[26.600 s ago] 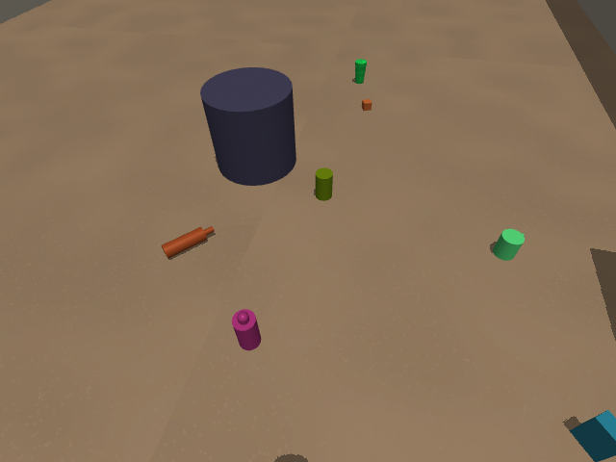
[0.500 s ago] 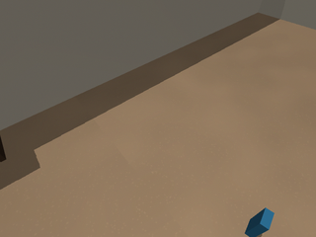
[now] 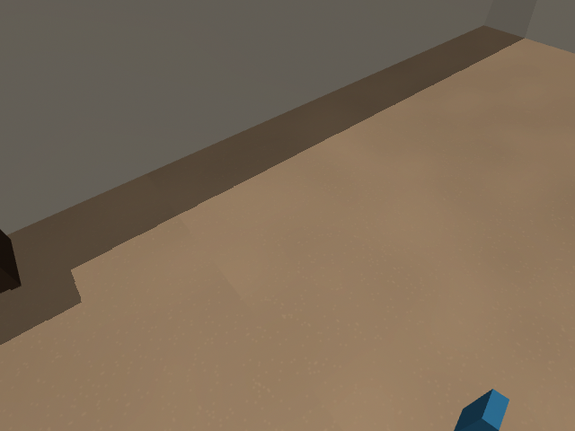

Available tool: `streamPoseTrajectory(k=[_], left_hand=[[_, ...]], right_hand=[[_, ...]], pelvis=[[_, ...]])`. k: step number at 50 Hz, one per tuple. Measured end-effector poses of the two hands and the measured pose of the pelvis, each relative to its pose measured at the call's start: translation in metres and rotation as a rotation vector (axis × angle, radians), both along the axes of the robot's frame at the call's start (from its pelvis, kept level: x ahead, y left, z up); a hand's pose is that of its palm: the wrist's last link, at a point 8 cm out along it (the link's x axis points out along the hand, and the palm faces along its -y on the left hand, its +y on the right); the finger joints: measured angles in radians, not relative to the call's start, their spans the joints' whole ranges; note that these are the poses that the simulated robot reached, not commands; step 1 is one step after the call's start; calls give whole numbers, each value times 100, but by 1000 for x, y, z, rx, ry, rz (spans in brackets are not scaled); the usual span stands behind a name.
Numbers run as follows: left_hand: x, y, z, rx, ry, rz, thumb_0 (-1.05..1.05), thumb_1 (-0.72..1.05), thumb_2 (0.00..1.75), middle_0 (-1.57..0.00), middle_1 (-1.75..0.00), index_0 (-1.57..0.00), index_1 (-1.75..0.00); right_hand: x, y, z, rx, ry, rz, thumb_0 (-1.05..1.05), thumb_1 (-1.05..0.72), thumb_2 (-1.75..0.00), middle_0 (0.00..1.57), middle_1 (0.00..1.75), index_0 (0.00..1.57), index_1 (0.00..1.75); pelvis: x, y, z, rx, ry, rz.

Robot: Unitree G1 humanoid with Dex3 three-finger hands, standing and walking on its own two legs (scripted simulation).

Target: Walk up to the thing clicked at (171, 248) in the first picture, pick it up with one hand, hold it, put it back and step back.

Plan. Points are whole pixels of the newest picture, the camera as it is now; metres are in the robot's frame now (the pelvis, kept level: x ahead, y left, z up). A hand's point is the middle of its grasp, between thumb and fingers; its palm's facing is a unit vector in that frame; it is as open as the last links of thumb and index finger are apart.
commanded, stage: stand
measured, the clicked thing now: out of the picture -1.03 -1.51 -0.75
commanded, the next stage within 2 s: walk up in 1.90 s
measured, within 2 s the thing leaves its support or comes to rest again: neither
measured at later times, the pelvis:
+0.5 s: pelvis +0.00 +0.00 +0.00, yaw +1 degrees
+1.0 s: pelvis +0.00 +0.00 +0.00, yaw +1 degrees
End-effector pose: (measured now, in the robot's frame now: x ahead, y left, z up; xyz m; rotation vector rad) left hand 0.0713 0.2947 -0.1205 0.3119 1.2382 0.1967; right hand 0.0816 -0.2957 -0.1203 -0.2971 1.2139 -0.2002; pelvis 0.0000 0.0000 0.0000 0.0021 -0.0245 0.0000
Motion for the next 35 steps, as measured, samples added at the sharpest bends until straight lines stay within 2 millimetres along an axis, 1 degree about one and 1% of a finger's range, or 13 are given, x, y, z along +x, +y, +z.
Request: streamPoseTrajectory(k=[13,24,35], left_hand=[[4,-1,0,-3,-11,0,0,91,90,-21,-30,-20,-30],[1,0,0,1,0,4,0,91,90,-21,-30,-20,-30],[-1,0,0,1,-2,5,0,91,90,-21,-30,-20,-30]], right_hand=[[-2,-1,0,-3,8,-1,1,-90,-90,20,30,21,30],[-6,-2,-1,-2,27,-1,1,-90,-90,20,30,21,30],[-3,-2,0,-6,18,6,1,-90,-90,20,30,21,30]], pelvis=[[2,-1,0,-1,-4,6],[3,-1,0,0,-2,10],[3,-1,0,-2,-5,12]])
